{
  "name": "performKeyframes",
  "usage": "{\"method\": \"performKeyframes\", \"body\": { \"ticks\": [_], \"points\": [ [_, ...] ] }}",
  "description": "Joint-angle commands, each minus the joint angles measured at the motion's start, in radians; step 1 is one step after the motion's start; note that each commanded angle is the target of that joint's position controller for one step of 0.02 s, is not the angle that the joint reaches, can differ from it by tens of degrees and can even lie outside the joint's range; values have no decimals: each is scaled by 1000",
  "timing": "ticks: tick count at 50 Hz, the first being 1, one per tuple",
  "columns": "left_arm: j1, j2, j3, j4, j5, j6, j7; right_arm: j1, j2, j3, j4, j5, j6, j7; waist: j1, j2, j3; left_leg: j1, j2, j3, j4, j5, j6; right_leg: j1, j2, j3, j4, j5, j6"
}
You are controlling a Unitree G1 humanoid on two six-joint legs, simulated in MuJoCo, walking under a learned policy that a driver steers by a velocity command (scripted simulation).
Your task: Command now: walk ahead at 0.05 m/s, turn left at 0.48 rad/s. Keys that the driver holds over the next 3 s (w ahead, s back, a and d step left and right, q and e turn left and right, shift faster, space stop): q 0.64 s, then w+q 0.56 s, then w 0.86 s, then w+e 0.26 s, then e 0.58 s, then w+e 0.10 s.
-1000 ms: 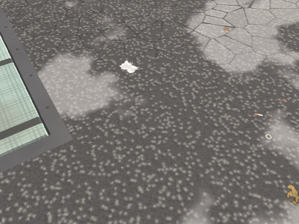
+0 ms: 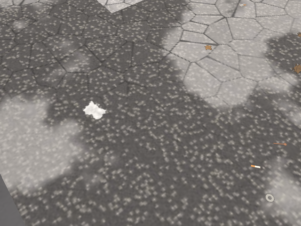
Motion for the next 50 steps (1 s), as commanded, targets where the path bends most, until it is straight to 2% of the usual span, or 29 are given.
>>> {"method": "performKeyframes", "body": {
  "ticks": [1, 4, 5, 6, 7, 8, 9, 10, 11, 14, 16, 18, 23, 25, 26, 27, 28, 29, 30, 31, 32, 33, 36, 40, 44, 46, 48, 49, 50],
  "points": [
    [54, 86, 29, -51, -4, -19, -3, -39, -170, -50, -84, 5, 4, -12, 21, 151, -182, 105, 232, -316, -159, -174, 157, 105, 26, -23, -84, 38, -2],
    [94, 85, 36, -38, -9, -39, -17, -54, -163, -50, -93, 16, 23, -18, 53, 156, -164, 85, 199, -337, -108, -179, 116, 220, 34, -48, -312, 141, -35],
    [115, 113, 47, -35, -4, -42, -16, -33, -144, -44, -91, 19, 26, -20, 58, 130, -163, 36, 161, -313, -61, -232, 78, 302, -24, -18, -396, 176, -62],
    [123, 197, 66, -45, 21, -38, -10, -15, -98, -32, -103, 16, 25, -18, 41, -44, -161, -90, 76, -197, 114, -373, 18, 376, -228, 176, -471, 151, -150],
    [89, 233, 77, -47, 53, -32, -13, -28, -110, -40, -127, 20, 13, -15, 28, -299, -113, -201, -49, -3, 360, -505, -33, 303, -379, 390, -543, 277, -284],
    [33, 177, 60, -78, 55, -38, -9, 13, -177, -62, -104, 1, 6, -13, 15, -219, -114, -194, 17, -33, 563, -493, -65, 277, -401, 372, -525, 344, -314],
    [-16, 132, 48, -91, 38, -40, -4, 44, -190, -73, -75, 9, 11, -12, -5, -147, -109, -192, 23, -24, 644, -440, -79, 274, -347, 268, -497, 377, -278],
    [-45, 116, 44, -98, 20, -39, -1, 70, -169, -72, -52, 10, 24, -18, -13, -110, -102, -203, 31, -8, 700, -392, -99, 293, -292, 183, -476, 386, -242],
    [-46, 107, 39, -97, 8, -39, 1, 75, -150, -68, -49, 8, 35, -21, -2, -108, -91, -231, 40, -3, 756, -356, -117, 314, -280, 140, -465, 427, -237],
    [-1, 111, 40, -84, 12, -24, 8, 7, -103, -50, -89, 23, 41, -15, 40, -144, -80, -255, 67, 63, 699, -301, -153, 370, -246, 32, -463, 503, -256],
    [40, 130, 50, -72, 13, -14, 13, -44, -91, -42, -121, 24, 39, -9, 75, -167, -99, -255, 95, 79, 602, -305, -168, 444, -273, 24, -456, 528, -276],
    [38, 156, 61, -70, 10, -7, 11, -58, -79, -33, -139, 19, 38, 2, 83, -175, -120, -187, 121, 104, 502, -324, -165, 451, -294, 0, -449, 542, -283],
    [14, 192, 79, -60, -12, -6, -10, -44, -96, -38, -157, 18, 48, 21, 76, -198, -132, -10, 119, 183, 274, -308, -116, 404, -327, -57, -421, 576, -276],
    [-9, 193, 82, -53, -32, -8, -13, 2, -93, -44, -147, 19, 52, 30, 37, -187, -133, 87, 105, 209, 93, -195, -68, 380, -322, -90, -360, 557, -237],
    [6, 173, 78, -40, -40, -11, -14, 43, -102, -52, -132, 17, 51, 28, 19, -159, -140, 186, 84, 208, -23, -89, -34, 331, -297, -129, -297, 494, -188],
    [59, 133, 69, -20, -25, -16, -19, 84, -157, -71, -126, 16, 49, 18, 18, -29, -159, 350, 141, 90, -87, 113, 12, 194, -240, -210, -148, 327, -103],
    [54, 58, 40, -69, 41, -19, -26, 104, -293, -97, -149, 8, 44, 0, 49, 323, -166, 521, 427, -298, -50, 560, 158, -137, -93, -281, 178, -268, 9],
    [-54, 102, 51, -97, 26, -23, -16, 114, -265, -85, -162, -30, 19, 11, -40, 246, -219, 432, 508, -380, -73, 540, 322, -206, -32, -107, 355, -345, 24],
    [-89, 133, 61, -99, 0, -19, -10, 84, -234, -75, -153, -34, 0, 15, -32, 164, -182, 393, 449, -299, -95, 419, 297, -215, -50, -64, 412, -272, 13],
    [-80, 139, 66, -88, -6, -14, -3, 26, -206, -68, -147, -16, -9, 9, 1, 135, -141, 360, 386, -233, -99, 325, 237, -222, -62, -51, 393, -179, 3],
    [-66, 141, 70, -72, 3, -10, 7, -15, -174, -57, -152, 2, -8, 3, 16, 109, -131, 345, 350, -205, -99, 277, 197, -220, -68, -43, 365, -116, 5],
    [-36, 145, 74, -67, 10, -9, 6, -20, -163, -50, -147, 16, -4, -5, 33, 118, -143, 315, 322, -190, -121, 160, 187, -187, -63, -48, 348, -50, 8],
    [-38, 124, 68, -66, -9, -29, -17, 20, -148, -41, -141, 10, -10, -14, 18, 153, -129, 303, 285, -247, -218, -339, 188, -181, -41, -61, 213, 72, 0],
    [-104, 105, 58, -79, -12, -67, -35, 53, -182, -50, -122, 10, -26, -20, -8, 159, -81, 283, 279, -283, -232, -375, 185, -118, -15, -48, -48, 106, -4],
    [-113, 103, 56, -82, -24, -98, -55, 71, -199, -54, -112, 17, -30, -10, -15, 157, -61, 200, 265, -332, -210, -416, 190, 11, 12, -52, -188, 72, -20],
    [-88, 111, 60, -78, -34, -111, -58, 72, -193, -50, -110, 19, -28, -4, 3, 153, -58, 155, 256, -374, -195, -441, 182, 103, 20, -52, -244, 83, -35],
    [-15, 107, 65, -58, -37, -123, -56, 47, -167, -41, -116, 21, -24, -4, 59, 131, -59, 78, 211, -374, -139, -477, 147, 267, 18, -66, -358, 167, -57],
    [46, 121, 73, -42, -34, -126, -50, 42, -131, -30, -120, 18, -26, -5, 91, 107, -77, 3, 170, -345, -65, -493, 112, 394, -18, -48, -391, 170, -73],
    [169, 165, 84, -23, -18, -127, -40, 37, -58, -8, -129, 12, -30, -4, 137, 3, -140, -129, 100, -245, 168, -557, 56, 574, -174, 109, -429, 54, -121]
  ]
}}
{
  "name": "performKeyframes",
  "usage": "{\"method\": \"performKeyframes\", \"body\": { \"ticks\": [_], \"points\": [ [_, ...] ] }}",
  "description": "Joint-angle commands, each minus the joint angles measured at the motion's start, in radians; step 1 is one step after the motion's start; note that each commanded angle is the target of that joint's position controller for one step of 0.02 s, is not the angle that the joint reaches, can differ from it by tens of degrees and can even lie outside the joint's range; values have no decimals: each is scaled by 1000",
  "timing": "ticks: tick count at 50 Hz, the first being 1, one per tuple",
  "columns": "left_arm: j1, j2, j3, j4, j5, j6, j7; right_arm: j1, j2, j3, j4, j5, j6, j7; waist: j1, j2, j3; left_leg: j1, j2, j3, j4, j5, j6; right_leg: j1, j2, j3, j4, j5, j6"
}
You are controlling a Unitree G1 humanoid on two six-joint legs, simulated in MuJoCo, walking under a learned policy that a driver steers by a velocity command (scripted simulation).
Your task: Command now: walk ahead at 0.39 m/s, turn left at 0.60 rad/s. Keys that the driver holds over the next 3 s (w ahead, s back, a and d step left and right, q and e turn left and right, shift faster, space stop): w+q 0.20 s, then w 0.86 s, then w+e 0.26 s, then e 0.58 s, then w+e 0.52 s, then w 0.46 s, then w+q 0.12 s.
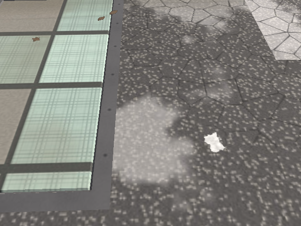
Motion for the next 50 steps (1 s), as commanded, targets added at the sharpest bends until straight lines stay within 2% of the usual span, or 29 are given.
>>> {"method": "performKeyframes", "body": {
  "ticks": [1, 2, 3, 5, 7, 9, 12, 15, 17, 19, 21, 22, 23, 24, 25, 26, 27, 28, 29, 30, 33, 36, 39, 43, 46, 47, 48, 49, 50],
  "points": [
    [268, 242, 65, 4, 43, -15, 11, -97, -13, 4, -144, 15, -31, -2, 121, -228, -67, -531, -18, 20, 355, -296, 19, 472, -393, 545, -232, -428, -185],
    [225, 218, 62, 3, 37, -16, 5, -106, -100, -15, -143, 19, -39, -5, 104, -214, 27, -637, 74, 34, 502, -228, 1, 395, -451, 650, -274, -561, -232],
    [182, 155, 43, -9, 22, -14, 11, -107, -140, -29, -124, 12, -38, -3, 94, -182, 85, -663, 103, 45, 562, -145, -7, 359, -404, 553, -274, -522, -211],
    [131, 103, 23, -18, 19, -7, 19, -91, -127, -35, -99, -2, -35, 5, 73, -144, 100, -643, 134, 73, 596, -15, -28, 317, -324, 359, -282, -316, -161],
    [136, 94, 15, -12, 30, -10, 27, -117, -86, -26, -103, 1, -39, 18, 80, -138, 102, -611, 155, 100, 612, 97, -42, 270, -282, 204, -307, -114, -144],
    [156, 95, 14, 4, 34, -13, 28, -137, -62, -19, -112, 2, -40, 23, 86, -123, 94, -612, 163, 116, 594, 169, -62, 260, -269, 107, -316, 8, -154],
    [188, 108, 13, 35, 32, -10, 24, -186, -32, -5, -128, -2, -43, 29, 99, -94, 102, -582, 163, 131, 443, 255, -75, 254, -261, 14, -325, 143, -168],
    [211, 134, 16, 63, 15, -2, 21, -274, -2, 12, -147, -5, -55, 47, 120, -88, 132, -491, 158, 196, 237, 330, -62, 232, -258, -60, -341, 191, -168],
    [245, 154, 19, 90, -2, 5, 19, -322, 2, 18, -162, -1, -61, 61, 126, -81, 151, -440, 152, 228, 141, 322, -39, 252, -281, -73, -348, 213, -170],
    [264, 170, 22, 114, -14, 14, 16, -341, -17, 13, -173, 1, -64, 70, 110, -90, 151, -398, 137, 248, 73, 265, -4, 313, -311, -78, -320, 330, -165],
    [263, 198, 26, 129, -18, 25, 18, -269, -66, -10, -162, -5, -65, 70, 42, -126, 75, -238, 81, 288, 24, 202, 43, 365, -314, -109, -183, 713, -143],
    [252, 199, 23, 134, -17, 33, 22, -126, -104, -33, -122, -5, -62, 64, -47, -122, -15, -34, 46, 314, -26, 246, 77, 338, -288, -154, -15, 867, -118],
    [261, 179, 11, 128, -8, 31, 28, 30, -156, -60, -78, -4, -54, 49, -119, -106, -113, 238, 66, 271, -8, 276, 103, 189, -251, -179, 198, 793, -82],
    [322, 70, -28, 73, 22, 17, 22, 154, -271, -83, -56, -22, -48, 33, -106, 122, -286, 664, 347, -163, 3, 171, 228, -213, -132, -189, 611, 255, -17],
    [339, 52, -41, 95, 17, -7, 14, 166, -237, -66, -55, -10, -51, 32, -88, 205, -447, 699, 489, -544, -176, 74, 316, -329, -19, -10, 825, -347, -2],
    [243, 143, -11, 66, -21, -18, 7, 109, -172, -41, -52, -15, -59, 39, -95, 137, -305, 596, 452, -423, -211, 57, 264, -428, -76, 46, 887, -308, -16],
    [166, 137, -15, 39, -32, -25, 7, 51, -145, -32, -46, -12, -63, 39, -70, 111, -157, 437, 409, -263, -224, 125, 232, -455, -119, 14, 855, -231, -28],
    [143, 121, -16, 38, -13, -26, 13, -12, -119, -23, -41, -14, -68, 41, -29, 53, -72, 291, 363, -159, -250, 202, 209, -429, -155, 2, 783, -151, -25],
    [158, 118, -11, 46, 2, -16, 14, -56, -87, -13, -44, -22, -76, 44, 9, 71, -35, 190, 323, -85, -283, 265, 195, -371, -184, 9, 733, -91, -23],
    [190, 102, -13, 57, 3, -4, 11, -81, -78, -12, -44, -27, -81, 45, 38, 95, -25, 121, 306, -52, -322, 282, 199, -316, -194, 12, 717, -50, -15],
    [191, 70, -19, 62, 10, 24, 11, -91, -88, -17, -15, -20, -104, 42, 68, 69, 18, 36, 297, 26, -395, 355, 222, -311, -198, -1, 643, 20, 17],
    [74, 59, -25, 23, 21, 23, 13, -56, -98, -18, 20, -21, -106, 29, 40, 45, 71, 46, 275, 94, -416, 403, 208, -376, -193, -4, 457, 177, 38],
    [-40, 34, -39, -4, 15, 7, -4, -16, -123, -21, 45, -16, -98, 19, -4, 41, 98, 50, 253, 149, -428, 370, 176, -328, -151, -37, 234, 339, 28],
    [-143, 49, -41, -43, 5, -2, -27, 58, -151, -29, 96, -2, -85, 15, -36, 36, 124, 174, 313, 132, -395, 341, 167, -342, -123, -27, 101, 346, -4],
    [-140, 73, -33, -55, 11, -5, -41, 68, -163, -36, 121, 1, -68, 8, -13, 44, 105, 289, 353, 119, -318, 455, 140, -327, -103, -29, 55, 230, -45],
    [-105, 86, -28, -49, 12, -5, -41, 61, -170, -38, 123, -1, -62, 6, 9, 59, 79, 309, 349, 123, -268, 576, 128, -268, -81, -48, 50, 183, -60],
    [-22, 109, -14, -29, 13, -4, -36, 45, -176, -38, 123, -4, -55, 4, 59, 66, 21, 310, 323, 145, -159, 750, 111, -143, -45, -85, 36, 163, -83],
    [129, 152, 9, 14, 15, -2, -26, 44, -154, -27, 122, -11, -48, 1, 130, 50, -85, 247, 267, 185, 38, 813, 81, 82, -33, -98, 44, 185, -114],
    [282, 235, 29, 35, 23, 3, -18, 106, -89, -1, 100, -38, -53, -1, 153, -89, -252, 0, 190, 226, 374, 515, 39, 429, -232, 132, 102, 226, -196]
  ]
}}
Over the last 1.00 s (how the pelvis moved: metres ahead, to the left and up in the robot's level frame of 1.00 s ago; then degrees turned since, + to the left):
0.08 0.01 0.00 36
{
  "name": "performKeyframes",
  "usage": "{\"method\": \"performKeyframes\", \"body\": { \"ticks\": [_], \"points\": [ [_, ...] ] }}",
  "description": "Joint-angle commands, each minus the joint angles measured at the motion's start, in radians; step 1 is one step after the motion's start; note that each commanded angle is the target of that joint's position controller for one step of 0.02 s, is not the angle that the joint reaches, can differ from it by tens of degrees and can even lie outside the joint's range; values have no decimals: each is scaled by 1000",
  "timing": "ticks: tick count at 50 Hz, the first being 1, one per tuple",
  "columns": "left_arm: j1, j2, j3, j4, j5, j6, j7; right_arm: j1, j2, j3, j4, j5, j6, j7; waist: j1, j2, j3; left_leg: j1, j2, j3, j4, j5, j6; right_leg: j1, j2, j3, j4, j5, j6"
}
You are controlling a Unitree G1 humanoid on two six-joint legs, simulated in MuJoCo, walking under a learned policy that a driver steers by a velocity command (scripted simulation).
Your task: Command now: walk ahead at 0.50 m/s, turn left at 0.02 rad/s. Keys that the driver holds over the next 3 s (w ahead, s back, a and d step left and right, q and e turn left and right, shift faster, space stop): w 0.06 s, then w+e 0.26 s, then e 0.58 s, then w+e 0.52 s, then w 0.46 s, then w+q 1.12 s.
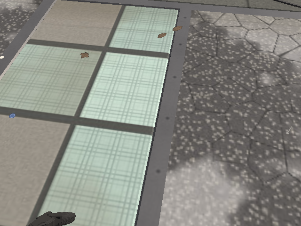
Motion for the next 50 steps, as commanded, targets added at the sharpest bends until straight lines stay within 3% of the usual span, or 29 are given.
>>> {"method": "performKeyframes", "body": {
  "ticks": [1, 2, 3, 4, 5, 6, 9, 12, 16, 18, 21, 23, 24, 25, 26, 27, 28, 29, 31, 33, 35, 40, 43, 45, 46, 47, 48, 49, 50],
  "points": [
    [401, 300, 94, 44, 3, 1, 7, 146, 19, 24, -77, -9, -29, 3, 123, -315, -422, -625, -72, -68, 779, -74, 9, 904, -361, 706, -140, -235, -277],
    [389, 200, 68, 35, -9, 0, 8, 48, -96, 1, -73, 16, -46, 10, 171, -191, -361, -736, -24, -171, 873, -101, 22, 871, -345, 749, -231, -389, -237],
    [307, 175, 58, 25, -6, -1, 12, -60, -136, -11, -110, 37, -56, 14, 161, -128, -209, -793, 28, -136, 868, -9, 33, 740, -322, 608, -249, -353, -199],
    [247, 166, 53, 15, 0, 0, 13, -124, -126, -7, -127, 23, -62, 8, 138, -41, -124, -773, 74, -102, 822, 78, 32, 600, -282, 513, -266, -230, -187],
    [208, 153, 50, 11, 9, -1, 12, -143, -114, -10, -134, 4, -64, 6, 106, -32, -73, -738, 105, -98, 760, 135, 26, 492, -250, 444, -284, -103, -189],
    [189, 135, 43, 6, 18, -4, 13, -122, -101, -10, -130, -3, -60, 6, 75, -52, -73, -676, 124, -105, 726, 172, 21, 433, -218, 401, -305, -29, -187],
    [197, 141, 48, 15, 0, -12, 17, -106, -62, -3, -128, -14, -43, 2, 48, -55, -57, -642, 127, -88, 615, 204, -18, 362, -190, 323, -362, 63, -217],
    [233, 171, 60, 34, -5, -5, 36, -227, -45, 5, -167, -20, -41, -1, 73, -41, -8, -681, 118, -83, 415, 351, -56, 337, -162, 264, -392, 71, -207],
    [296, 196, 70, 55, -15, 12, 54, -370, -28, 13, -197, -9, -58, 14, 122, -55, 11, -593, 63, -68, 166, 548, -75, 311, -122, 222, -367, 33, -162],
    [330, 201, 74, 69, -16, 26, 60, -426, -37, 10, -214, -9, -66, 20, 135, -62, 21, -563, 32, -67, 103, 569, -71, 329, -123, 234, -305, 138, -149],
    [336, 202, 82, 66, -20, 52, 75, -410, -76, -7, -216, -14, -76, 27, 111, -95, -22, -494, 7, -94, 30, 531, -41, 400, -133, 298, -171, 212, -103],
    [280, 184, 80, 38, -18, 61, 81, -297, -106, -22, -182, -20, -82, 21, 44, -99, -79, -332, 15, -78, -36, 574, -2, 382, -89, 307, -32, 238, -55],
    [271, 138, 66, 11, -9, 60, 79, -205, -147, -33, -172, -37, -85, 13, 5, -48, -180, -131, 115, -135, -23, 740, 45, 299, -22, 280, 143, 125, -14],
    [388, 55, 44, 2, 15, 56, 76, -140, -206, -42, -174, -50, -72, 2, 39, 193, -318, 190, 373, -358, 78, 1113, 152, 43, 92, 181, 446, -442, 50],
    [525, 87, 39, 3, -10, 56, 72, -116, -189, -41, -171, -28, -46, 9, 64, 347, -460, 295, 513, -594, 54, 990, 274, -100, 95, 166, 667, -692, 74],
    [474, 171, 64, 18, -27, 69, 76, -164, -125, -27, -189, -21, -30, 9, 48, 215, -377, 193, 449, -544, -6, 781, 251, -150, 38, 184, 751, -597, 97],
    [369, 196, 75, -4, -27, 86, 82, -217, -82, -14, -196, -18, -19, 5, 38, 145, -262, 79, 392, -414, -35, 685, 213, -180, 11, 138, 759, -528, 112],
    [331, 192, 81, -10, -21, 106, 88, -272, -64, -5, -194, -22, -12, 4, 56, 109, -186, -49, 347, -327, -66, 651, 202, -158, -20, 124, 736, -481, 127],
    [334, 155, 80, -24, -15, 139, 93, -337, -79, -11, -180, -36, -5, 2, 95, 161, -110, -259, 285, -197, -142, 581, 199, -41, -45, 90, 669, -414, 139],
    [326, 122, 75, -42, -13, 148, 93, -352, -89, -19, -166, -40, -9, -3, 100, 168, -101, -301, 280, -125, -177, 584, 217, 3, -47, 63, 591, -369, 140],
    [283, 111, 69, -68, -6, 147, 87, -352, -104, -26, -154, -30, -8, -11, 90, 143, -118, -276, 306, -92, -181, 615, 234, 20, -66, 63, 494, -315, 132],
    [204, 127, 68, -112, -6, 154, 58, -362, -149, -40, -133, -14, 16, -12, 70, 136, -121, -259, 335, -21, -182, 529, 220, 123, -65, 21, 295, -238, 95],
    [188, 141, 77, -130, -5, 161, 42, -354, -172, -48, -115, 7, 28, -4, 77, 133, -105, -220, 348, -3, -127, 484, 179, 179, -48, -11, 146, -230, 56],
    [228, 157, 91, -114, 3, 159, 43, -323, -146, -44, -91, 20, 37, -3, 97, 92, -106, -265, 299, 55, -9, 383, 98, 309, -5, -24, -26, -108, 7],
    [272, 218, 112, -106, 0, 157, 55, -277, -96, -33, -74, 5, 42, 3, 93, -63, -102, -386, 215, 138, 169, 187, 16, 416, -86, 125, -137, 31, -50],
    [290, 336, 135, -126, -9, 153, 72, -309, -50, -16, -134, -37, 41, 6, 75, -334, -80, -707, 43, 183, 457, -163, -82, 519, -312, 510, -204, -17, -226],
    [330, 307, 126, -129, 12, 122, 59, -407, -100, -33, -156, -28, 28, 4, 158, -215, -111, -787, 21, -21, 613, -172, -64, 482, -342, 627, -282, -258, -303],
    [305, 269, 113, -121, 14, 96, 54, -417, -123, -43, -163, 1, 18, 10, 133, -168, -80, -826, 53, -69, 631, -70, -32, 474, -308, 583, -320, -454, -262],
    [259, 240, 106, -123, 2, 81, 56, -394, -136, -52, -145, 10, 9, 12, 104, -142, -46, -831, 74, -75, 611, 22, -15, 453, -277, 538, -330, -535, -213]
  ]
}}
Over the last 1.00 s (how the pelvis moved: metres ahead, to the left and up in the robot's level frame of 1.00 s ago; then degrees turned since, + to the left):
0.51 0.11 -0.02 13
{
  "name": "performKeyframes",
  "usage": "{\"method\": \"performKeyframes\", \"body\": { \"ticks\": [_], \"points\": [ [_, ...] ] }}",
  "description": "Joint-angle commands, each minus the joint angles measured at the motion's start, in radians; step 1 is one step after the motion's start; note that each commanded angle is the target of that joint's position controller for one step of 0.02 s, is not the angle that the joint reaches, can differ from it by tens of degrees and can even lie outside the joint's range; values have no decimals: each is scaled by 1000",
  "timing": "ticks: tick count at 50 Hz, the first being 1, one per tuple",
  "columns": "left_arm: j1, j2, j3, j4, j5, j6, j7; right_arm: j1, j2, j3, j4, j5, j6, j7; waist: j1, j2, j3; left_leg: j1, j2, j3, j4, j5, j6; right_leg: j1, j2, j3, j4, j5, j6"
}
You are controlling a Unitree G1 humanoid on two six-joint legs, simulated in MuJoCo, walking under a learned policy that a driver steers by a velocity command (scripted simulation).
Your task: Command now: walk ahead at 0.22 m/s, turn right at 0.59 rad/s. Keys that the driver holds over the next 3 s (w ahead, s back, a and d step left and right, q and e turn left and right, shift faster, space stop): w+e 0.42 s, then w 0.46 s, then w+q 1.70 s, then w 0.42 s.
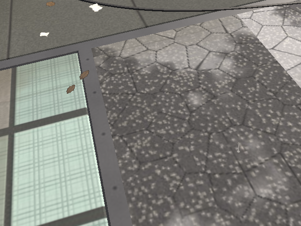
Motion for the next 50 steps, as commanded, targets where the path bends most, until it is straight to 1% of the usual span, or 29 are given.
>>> {"method": "performKeyframes", "body": {
  "ticks": [1, 2, 4, 8, 11, 14, 16, 17, 18, 19, 20, 21, 22, 23, 25, 29, 33, 35, 38, 39, 41, 42, 43, 44, 45, 46, 47, 48, 50],
  "points": [
    [57, 169, 46, -47, -9, -50, 10, -81, -126, -37, -85, 4, -42, 3, 36, -184, -57, -343, 16, -120, 126, 70, 26, 266, -270, 470, -384, -315, -182],
    [45, 156, 38, -50, -7, -52, 18, -75, -119, -37, -78, -5, -51, 5, 23, -187, -55, -309, 13, -119, 98, 138, 20, 248, -239, 434, -392, -271, -167],
    [58, 150, 34, -53, 3, -61, 26, -74, -98, -33, -66, -4, -71, 14, 20, -168, -66, -262, -11, -108, 20, 246, 9, 250, -205, 385, -398, -164, -157],
    [97, 176, 45, -39, -9, -71, 32, -121, -59, -16, -70, 1, -89, 24, 41, -173, -48, -159, -47, -107, -213, 337, -20, 210, -165, 326, -384, -66, -152],
    [123, 192, 53, -26, -18, -67, 27, -151, -58, -7, -86, 10, -97, 32, 59, -177, -27, -90, -58, -115, -316, 324, -28, 160, -166, 353, -363, -87, -158],
    [130, 185, 52, -17, -21, -62, 21, -139, -81, -9, -92, 19, -110, 37, 56, -180, -30, -1, -65, -125, -371, 299, -17, 131, -171, 419, -330, -120, -155],
    [114, 165, 45, -17, -20, -57, 18, -85, -97, -16, -79, 23, -123, 37, 22, -186, -38, 98, -68, -119, -423, 295, 6, 110, -156, 449, -282, -123, -139],
    [103, 141, 37, -18, -20, -54, 19, -29, -102, -21, -61, 19, -128, 34, -11, -180, -52, 190, -67, -108, -468, 314, 20, 80, -124, 443, -233, -122, -119],
    [97, 97, 23, -20, -17, -54, 20, 58, -122, -31, -40, 13, -131, 27, -52, -161, -85, 332, -19, -136, -486, 306, 44, 5, -81, 407, -136, -145, -85],
    [101, 21, -1, -29, -5, -57, 19, 207, -173, -44, -16, -4, -132, 17, -100, -8, -183, 545, 160, -324, -517, 179, 105, -127, 5, 285, 157, -237, -31],
    [121, 20, -4, -96, -33, -70, 22, 282, -270, -64, 11, -21, -121, 22, -70, 272, -197, 666, 349, -761, -649, -188, 241, -425, 90, 167, 433, -358, 4],
    [135, 115, 16, -66, -45, -75, 25, 223, -198, -48, -6, -6, -120, 26, -62, 188, -109, 606, 361, -784, -682, -300, 252, -514, 9, 183, 572, -293, 18],
    [95, 144, 25, -51, -38, -73, 23, 193, -132, -30, -16, 2, -117, 22, -68, 138, -39, 548, 310, -654, -674, -213, 222, -535, -15, 176, 609, -200, 21],
    [91, 125, 23, -32, -28, -73, 22, 167, -97, -18, -22, -4, -116, 21, -53, 91, -25, 500, 258, -543, -678, -90, 199, -502, -32, 165, 608, -127, 26],
    [49, 91, 17, -39, -22, -80, 11, 148, -59, -2, -10, -13, -112, 15, -37, 84, 6, 417, 203, -397, -704, 114, 191, -460, -65, 156, 558, -36, 30],
    [-23, 38, -4, -69, -12, -89, -3, 180, -82, -4, 18, -1, -115, 7, -38, 66, 9, 390, 179, -248, -744, 378, 225, -452, -73, 94, 407, 65, 60],
    [-149, -5, -29, -106, -10, -107, -25, 215, -113, -3, 37, 14, -104, 4, -73, 53, 18, 356, 149, -128, -752, 499, 208, -344, -75, 3, 145, 232, 66],
    [-201, -2, -30, -121, -18, -110, -36, 261, -128, -3, 54, 22, -96, 4, -87, 54, 28, 368, 167, -118, -754, 506, 203, -291, -59, -19, 65, 261, 56],
    [-222, 33, -17, -136, -21, -111, -46, 289, -150, -7, 74, 31, -79, 4, -58, 64, 29, 452, 213, -110, -711, 639, 183, -237, -36, -22, -15, 215, 12],
    [-186, 55, -6, -128, -18, -111, -46, 287, -161, -10, 75, 31, -74, 2, -26, 71, -1, 474, 213, -95, -653, 794, 171, -164, -13, -36, -33, 192, -8],
    [57, 122, 36, -54, -11, -102, -34, 281, -154, -2, 72, 26, -65, -4, 113, 56, -157, 396, 152, -23, -345, 1010, 126, 208, 30, -70, -72, 216, -63],
    [231, 190, 57, -21, -5, -90, -18, 286, -102, 20, 43, -4, -69, -5, 176, -56, -298, 172, 105, 1, -32, 693, 91, 522, -152, 135, -30, 213, -117],
    [235, 265, 60, -14, 0, -90, -20, 411, 28, 59, 22, -8, -89, 5, 76, -336, -442, -150, -79, -54, 303, -74, 42, 748, -390, 651, -176, -29, -273],
    [233, 161, 36, -19, -3, -95, -24, 333, -94, 31, 33, 17, -107, 12, 123, -226, -414, -247, -40, -170, 407, -107, 55, 708, -372, 720, -257, -121, -250],
    [160, 130, 22, -16, -1, -101, -24, 245, -124, 19, -2, 44, -114, 17, 109, -190, -247, -316, 4, -147, 416, -25, 65, 582, -347, 550, -272, -52, -212],
    [101, 112, 16, -15, 0, -106, -25, 201, -108, 23, -5, 41, -115, 12, 81, -113, -165, -288, 47, -130, 371, 64, 64, 444, -305, 424, -291, 73, -191],
    [54, 89, 12, -12, 7, -112, -28, 190, -97, 20, -4, 26, -110, 11, 49, -98, -113, -252, 74, -129, 319, 122, 56, 337, -270, 334, -321, 158, -179],
    [25, 67, 7, -9, 15, -120, -29, 217, -86, 18, 7, 26, -96, 12, 15, -115, -100, -190, 96, -142, 296, 164, 51, 266, -246, 269, -358, 199, -170],
    [6, 57, 10, 14, 11, -142, -30, 246, -43, 23, 20, 29, -67, 9, -13, -111, -80, -143, 97, -147, 265, 201, 36, 190, -238, 188, -420, 232, -175]
  ]
}}
Over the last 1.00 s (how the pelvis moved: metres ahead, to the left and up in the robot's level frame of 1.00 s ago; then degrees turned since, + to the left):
0.34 -0.03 0.02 -29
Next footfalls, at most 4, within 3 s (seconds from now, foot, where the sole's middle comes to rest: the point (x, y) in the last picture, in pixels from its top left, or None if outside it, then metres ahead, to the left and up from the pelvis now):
0.36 left None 0.24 0.13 -0.77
0.82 right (226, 225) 0.46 -0.23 -0.77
1.38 left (186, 153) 0.81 -0.09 -0.77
1.84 right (219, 107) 1.10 -0.30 -0.77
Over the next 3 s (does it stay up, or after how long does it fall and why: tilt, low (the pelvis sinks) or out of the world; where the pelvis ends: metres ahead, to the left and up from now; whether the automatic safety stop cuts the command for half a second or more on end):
stays up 1.51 0.06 0.00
